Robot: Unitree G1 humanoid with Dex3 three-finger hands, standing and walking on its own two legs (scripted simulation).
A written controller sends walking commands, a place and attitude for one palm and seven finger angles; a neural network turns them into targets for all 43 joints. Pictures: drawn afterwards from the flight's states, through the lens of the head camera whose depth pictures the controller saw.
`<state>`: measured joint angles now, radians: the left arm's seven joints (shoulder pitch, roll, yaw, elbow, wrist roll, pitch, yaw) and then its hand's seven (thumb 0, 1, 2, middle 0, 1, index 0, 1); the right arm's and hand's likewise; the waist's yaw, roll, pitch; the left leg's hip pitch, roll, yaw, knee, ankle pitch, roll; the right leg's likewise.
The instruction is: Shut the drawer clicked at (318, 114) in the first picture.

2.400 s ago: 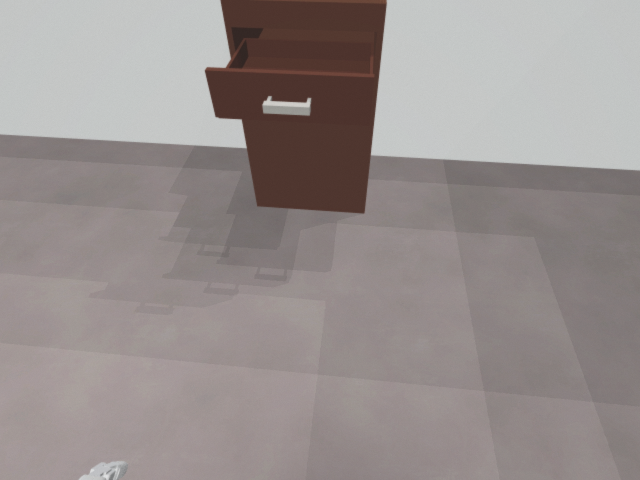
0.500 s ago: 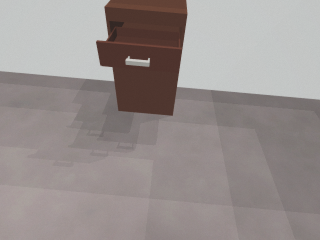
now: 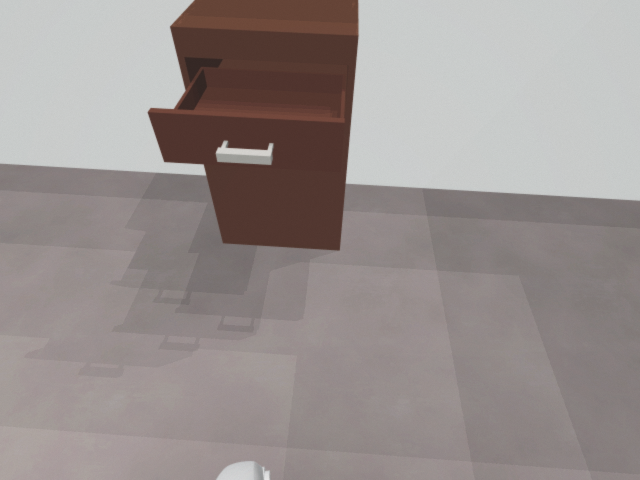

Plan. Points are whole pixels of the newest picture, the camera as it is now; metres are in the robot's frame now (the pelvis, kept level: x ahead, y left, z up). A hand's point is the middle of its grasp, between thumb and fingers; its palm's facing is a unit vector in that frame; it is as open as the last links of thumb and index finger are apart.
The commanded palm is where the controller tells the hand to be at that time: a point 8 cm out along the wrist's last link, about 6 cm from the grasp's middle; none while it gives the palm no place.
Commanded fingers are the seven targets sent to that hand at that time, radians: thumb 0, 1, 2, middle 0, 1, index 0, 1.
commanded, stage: walk to a spot facing it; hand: left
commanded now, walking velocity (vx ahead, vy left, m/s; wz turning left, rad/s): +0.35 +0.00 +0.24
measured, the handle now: (246, 150) +0.82 +0.18 -0.06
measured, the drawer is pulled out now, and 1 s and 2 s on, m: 0.30 0.30 0.30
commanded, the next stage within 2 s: turn to face it in 0.22 s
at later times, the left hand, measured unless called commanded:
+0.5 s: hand out of the picture +0.16 +0.24 -0.17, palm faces +0.09 -0.98 -0.15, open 7.4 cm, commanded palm none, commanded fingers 0.00 0.90 0.90 -0.20 -0.30 -0.20 -0.30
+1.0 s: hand (221, 363) +0.34 +0.18 -0.16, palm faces +0.02 -0.98 -0.21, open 7.2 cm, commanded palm none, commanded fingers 0.00 0.90 0.90 -0.20 -0.30 -0.20 -0.30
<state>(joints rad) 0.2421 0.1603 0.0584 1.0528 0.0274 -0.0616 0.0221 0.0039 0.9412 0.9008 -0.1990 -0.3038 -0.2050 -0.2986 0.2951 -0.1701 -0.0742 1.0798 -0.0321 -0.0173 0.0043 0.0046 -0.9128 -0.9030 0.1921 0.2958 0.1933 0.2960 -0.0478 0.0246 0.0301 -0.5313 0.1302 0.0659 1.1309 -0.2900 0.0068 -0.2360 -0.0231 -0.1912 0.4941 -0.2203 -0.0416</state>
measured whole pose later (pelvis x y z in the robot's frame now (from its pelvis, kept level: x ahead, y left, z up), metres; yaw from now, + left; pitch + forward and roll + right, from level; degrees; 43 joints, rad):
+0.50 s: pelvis +0.17 +0.06 +0.01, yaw +1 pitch -2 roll +0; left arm 0.30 0.17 0.06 1.09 0.03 0.00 0.00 0.01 0.91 0.90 -0.19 -0.30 -0.20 -0.30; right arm 0.28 -0.14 -0.04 1.06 -0.02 -0.07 -0.03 -0.01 -0.95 -0.90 0.20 0.30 0.20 0.30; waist 0.02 -0.05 0.04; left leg -0.13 0.00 0.20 0.36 -0.20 0.08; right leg -0.52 -0.10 -0.06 1.01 -0.26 0.02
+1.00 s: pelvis +0.31 +0.00 +0.01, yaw -1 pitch -1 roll +0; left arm 0.29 0.14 0.05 1.08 0.02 -0.07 0.02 0.00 0.94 0.90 -0.20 -0.30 -0.20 -0.30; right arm 0.28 -0.17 -0.07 1.09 -0.03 -0.01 0.01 0.00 -0.91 -0.90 0.19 0.30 0.19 0.30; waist -0.03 0.03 0.03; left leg -0.51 0.13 0.09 1.00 -0.29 -0.02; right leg -0.12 0.00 -0.15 0.39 -0.24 -0.05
